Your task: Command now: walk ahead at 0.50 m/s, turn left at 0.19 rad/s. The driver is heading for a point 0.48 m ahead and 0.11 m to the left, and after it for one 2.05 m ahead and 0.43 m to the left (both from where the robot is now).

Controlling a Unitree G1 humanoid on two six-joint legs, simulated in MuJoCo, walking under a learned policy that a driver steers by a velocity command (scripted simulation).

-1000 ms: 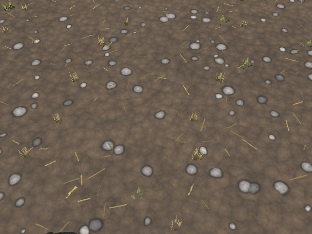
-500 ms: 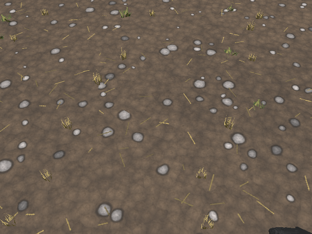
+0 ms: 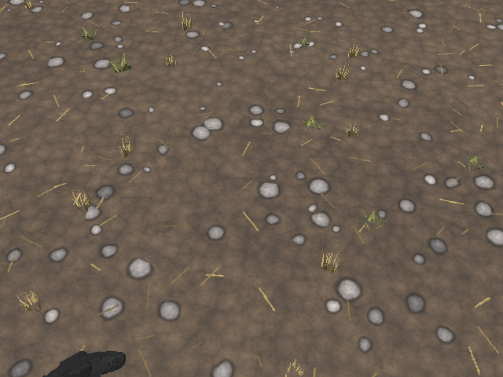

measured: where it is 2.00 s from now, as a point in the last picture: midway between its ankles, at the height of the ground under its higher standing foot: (209, 373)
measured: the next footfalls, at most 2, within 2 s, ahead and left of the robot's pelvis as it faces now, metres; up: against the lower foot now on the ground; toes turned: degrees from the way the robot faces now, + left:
right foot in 0.06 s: +0.21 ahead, -0.13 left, +0.00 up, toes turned +1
left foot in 0.58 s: +0.44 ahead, +0.17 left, +0.00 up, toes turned +22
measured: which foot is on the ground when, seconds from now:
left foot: down 0.00-0.08, up 0.10-0.56, down 0.58-1.00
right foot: up 0.00-0.04, down 0.06-0.60, up 0.62-1.00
